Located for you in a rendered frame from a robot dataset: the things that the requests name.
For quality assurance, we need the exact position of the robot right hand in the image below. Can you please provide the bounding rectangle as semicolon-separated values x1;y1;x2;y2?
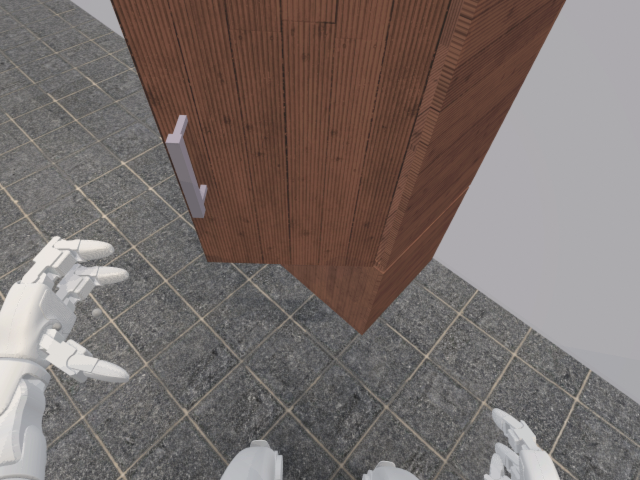
484;408;560;480

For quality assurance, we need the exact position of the cupboard door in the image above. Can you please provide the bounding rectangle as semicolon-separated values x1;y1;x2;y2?
110;0;452;267

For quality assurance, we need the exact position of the robot left thigh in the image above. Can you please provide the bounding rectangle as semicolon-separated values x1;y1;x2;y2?
220;447;283;480

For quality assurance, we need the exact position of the robot left shin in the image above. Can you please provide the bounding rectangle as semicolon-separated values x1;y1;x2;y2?
250;440;270;448

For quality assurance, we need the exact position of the robot left forearm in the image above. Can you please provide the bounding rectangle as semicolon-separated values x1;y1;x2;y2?
0;358;51;480

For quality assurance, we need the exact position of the handle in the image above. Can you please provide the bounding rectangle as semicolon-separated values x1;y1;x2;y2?
165;115;208;218

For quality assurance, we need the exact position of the robot left hand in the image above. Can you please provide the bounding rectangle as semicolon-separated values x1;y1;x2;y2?
0;236;129;383

